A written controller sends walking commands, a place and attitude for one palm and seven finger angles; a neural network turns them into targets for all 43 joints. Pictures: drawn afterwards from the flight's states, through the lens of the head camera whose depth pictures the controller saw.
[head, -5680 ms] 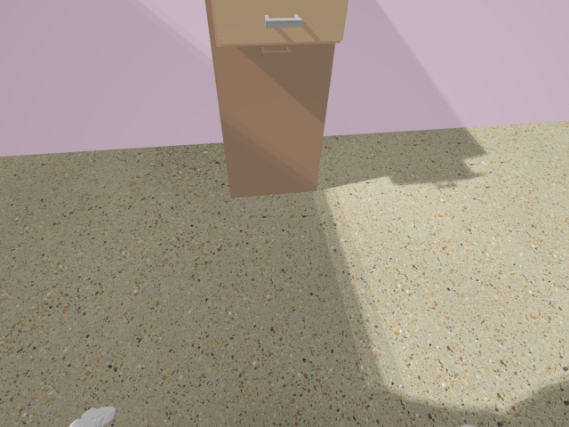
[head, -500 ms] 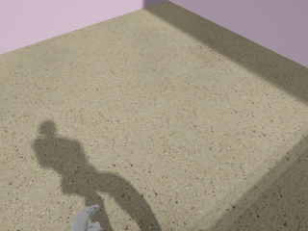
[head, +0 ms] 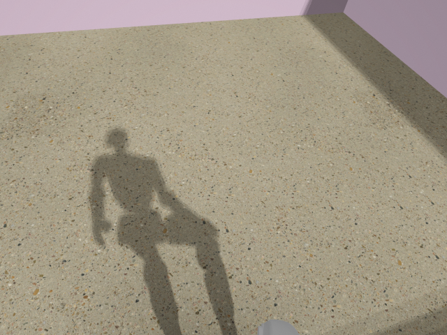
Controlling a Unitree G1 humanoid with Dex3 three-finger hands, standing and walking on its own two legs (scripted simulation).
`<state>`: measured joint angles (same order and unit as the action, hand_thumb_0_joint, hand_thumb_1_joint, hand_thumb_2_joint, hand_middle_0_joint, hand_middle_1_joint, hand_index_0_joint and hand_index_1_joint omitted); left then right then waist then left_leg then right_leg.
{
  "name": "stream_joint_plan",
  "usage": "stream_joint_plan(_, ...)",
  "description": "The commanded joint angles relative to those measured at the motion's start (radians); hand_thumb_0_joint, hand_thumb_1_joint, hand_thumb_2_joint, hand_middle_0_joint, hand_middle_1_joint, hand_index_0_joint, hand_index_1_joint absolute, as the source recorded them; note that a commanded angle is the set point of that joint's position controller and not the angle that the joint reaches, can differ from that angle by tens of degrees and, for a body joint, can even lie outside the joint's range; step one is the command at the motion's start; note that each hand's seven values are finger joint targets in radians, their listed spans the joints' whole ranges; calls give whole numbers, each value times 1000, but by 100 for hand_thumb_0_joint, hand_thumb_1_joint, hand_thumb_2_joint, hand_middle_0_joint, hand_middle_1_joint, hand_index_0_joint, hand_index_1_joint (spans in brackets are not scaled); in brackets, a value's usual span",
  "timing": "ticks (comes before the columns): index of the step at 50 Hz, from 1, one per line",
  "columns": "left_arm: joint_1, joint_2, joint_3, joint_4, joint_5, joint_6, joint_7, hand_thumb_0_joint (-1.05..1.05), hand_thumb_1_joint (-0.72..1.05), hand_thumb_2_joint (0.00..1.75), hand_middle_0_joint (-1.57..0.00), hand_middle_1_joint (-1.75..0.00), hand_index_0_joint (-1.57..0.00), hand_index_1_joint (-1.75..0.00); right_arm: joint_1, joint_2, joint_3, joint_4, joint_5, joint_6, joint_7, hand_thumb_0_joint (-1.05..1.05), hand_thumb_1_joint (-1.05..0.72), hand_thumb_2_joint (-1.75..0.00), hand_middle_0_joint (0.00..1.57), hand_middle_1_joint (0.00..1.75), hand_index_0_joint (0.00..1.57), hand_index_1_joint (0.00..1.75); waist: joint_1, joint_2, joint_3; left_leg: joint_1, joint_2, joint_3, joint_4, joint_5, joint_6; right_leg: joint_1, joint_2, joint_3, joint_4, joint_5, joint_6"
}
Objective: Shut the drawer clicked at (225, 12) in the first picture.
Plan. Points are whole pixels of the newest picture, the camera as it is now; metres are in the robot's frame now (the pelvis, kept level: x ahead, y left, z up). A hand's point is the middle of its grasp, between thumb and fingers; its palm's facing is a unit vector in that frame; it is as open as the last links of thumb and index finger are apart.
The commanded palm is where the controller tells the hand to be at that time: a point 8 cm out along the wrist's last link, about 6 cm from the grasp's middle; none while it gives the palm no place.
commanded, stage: turn to face it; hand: left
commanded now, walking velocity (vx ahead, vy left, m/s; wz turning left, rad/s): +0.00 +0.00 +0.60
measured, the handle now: out of the picture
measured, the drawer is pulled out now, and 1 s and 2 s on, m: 0.16 0.16 0.16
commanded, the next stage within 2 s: none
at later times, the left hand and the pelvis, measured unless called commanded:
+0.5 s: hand out of the picture -0.02 +0.13 -0.14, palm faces +0.32 -0.90 -0.29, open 7.4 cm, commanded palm none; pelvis -0.03 -0.08 +0.01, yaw +19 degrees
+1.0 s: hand out of the picture -0.14 +0.17 -0.16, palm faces +0.61 -0.74 -0.26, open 7.4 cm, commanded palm none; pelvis -0.07 -0.05 +0.00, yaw +37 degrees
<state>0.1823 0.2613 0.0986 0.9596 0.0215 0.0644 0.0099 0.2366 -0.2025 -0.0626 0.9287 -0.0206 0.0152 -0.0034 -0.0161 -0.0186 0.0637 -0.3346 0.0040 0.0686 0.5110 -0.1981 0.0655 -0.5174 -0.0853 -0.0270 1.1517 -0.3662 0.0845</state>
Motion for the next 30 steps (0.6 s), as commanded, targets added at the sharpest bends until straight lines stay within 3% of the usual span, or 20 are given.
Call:
stream_joint_plan(1, -41, 40, 2, -96, -5, -29, 6, 0, 90, 90, -20, -30, -20, -30, 43, -198, -47, -52, 2, -14, -10, 0, -90, -90, 20, 30, 20, 30, -19, 120, -138, 210, 246, -326, -217, 161, 86, -49, -6, 29, -82, -3, 13)
stream_joint_plan(4, -43, 45, 1, -108, -6, -25, 9, 0, 90, 90, -20, -30, -20, -30, 25, -211, -53, -59, -1, -2, -3, 0, -90, -90, 20, 30, 20, 30, -22, 150, -106, 156, 237, -372, -242, 14, 93, -17, 4, 28, -156, -26, 11)
stream_joint_plan(8, -41, 43, -4, -125, -10, -28, 11, 0, 90, 90, -20, -30, -20, -30, 11, -226, -63, -66, -5, 8, 2, 0, -90, -90, 20, 30, 20, 30, -28, 179, -114, 123, 221, -443, -232, -29, 101, 64, 36, 26, -302, -72, -4)
stream_joint_plan(11, 24, 44, -8, -123, -16, -36, 14, 0, 90, 90, -20, -30, -20, -30, -29, -237, -70, -82, -6, 16, 7, 0, -90, -90, 20, 30, 20, 30, -1, 201, -130, 65, 188, -465, -202, 21, 84, 195, 71, 15, -470, -51, -21)
stream_joint_plan(12, 65, 47, -3, -113, -19, -37, 15, 0, 90, 90, -20, -30, -20, -30, -46, -231, -73, -91, -5, 20, 10, 0, -90, -90, 20, 30, 20, 30, 14, 203, -135, 12, 162, -456, -203, -16, 61, 277, 82, -3, -549, -17, -29)
stream_joint_plan(13, 125, 58, 3, -101, -18, -41, 17, 0, 90, 90, -20, -30, -20, -30, -77, -224, -73, -105, -2, 24, 11, 0, -90, -90, 20, 30, 20, 30, 47, 185, -133, -79, 128, -432, -174, -89, 26, 393, 74, -13, -681, 64, -38)
stream_joint_plan(14, 170, 116, 15, -96, -7, -48, 23, 0, 90, 90, -20, -30, -20, -30, -79, -172, -69, -116, 6, 31, 16, 0, -90, -90, 20, 30, 20, 30, 68, 33, -134, -226, 40, -350, -17, -198, -36, 519, -50, 102, -859, -2, -83)
stream_joint_plan(15, 145, 223, 33, -124, 14, -56, 30, 0, 90, 90, -20, -30, -20, -30, -64, -93, -56, -143, 10, 30, 16, 0, -90, -90, 20, 30, 20, 30, 71, -322, -104, -406, -105, -122, 316, -317, -125, 520, -364, 463, -1010, -192, -199)
stream_joint_plan(16, 49, 221, 19, -156, 0, -48, 36, 0, 90, 90, -20, -30, -20, -30, -103, -168, -69, -147, -3, 29, 17, 0, -90, -90, 20, 30, 20, 30, 53, -230, -60, -327, -37, -150, 511, -349, -111, 290, -440, 430, -1014, -161, -234)
stream_joint_plan(17, -45, 155, 8, -178, -1, -57, 37, 0, 90, 90, -20, -30, -20, -30, -71, -172, -70, -127, -9, 36, 24, 0, -90, -90, 20, 30, 20, 30, -2, -175, -32, -295, -7, -173, 596, -265, -100, 225, -356, 313, -998, -115, -216)
stream_joint_plan(19, -93, 106, -11, -184, -5, -67, 27, 0, 90, 90, -20, -30, -20, -30, -40, -147, -65, -83, -10, 48, 34, 0, -90, -90, 20, 30, 20, 30, -33, -127, 22, -274, 11, -116, 710, -167, -122, 205, -241, 143, -924, 89, -172)
stream_joint_plan(21, -48, 78, -20, -167, -3, -77, 25, 0, 90, 90, -20, -30, -20, -30, -18, -124, -58, -72, -3, 44, 39, 0, -90, -90, 20, 30, 20, 30, -30, -132, 5, -297, 13, -88, 706, -125, -139, 305, -203, 37, -860, 301, -160)
stream_joint_plan(22, -13, 84, -20, -157, -2, -80, 26, 0, 90, 90, -20, -30, -20, -30, -30, -122, -54, -71, -3, 44, 39, 0, -90, -90, 20, 30, 20, 30, -12, -148, -12, -298, 19, -75, 681, -128, -148, 360, -206, 18, -844, 363, -163)
stream_joint_plan(26, 87, 109, -14, -122, 1, -77, 26, 0, 90, 90, -20, -30, -20, -30, -119, -121, -46, -92, 0, 50, 38, 0, -90, -90, 20, 30, 20, 30, 41, -147, -31, -283, 39, -44, 581, -171, -162, 446, -251, 1, -828, 420, -189)
stream_joint_plan(30, 121, 143, -7, -109, 7, -70, 22, 0, 90, 90, -20, -30, -20, -30, -177, -110, -31, -104, 4, 45, 39, 0, -90, -90, 20, 30, 20, 30, 65, -181, -46, -208, 42, -3, 424, -221, -155, 459, -279, -33, -794, 514, -205)
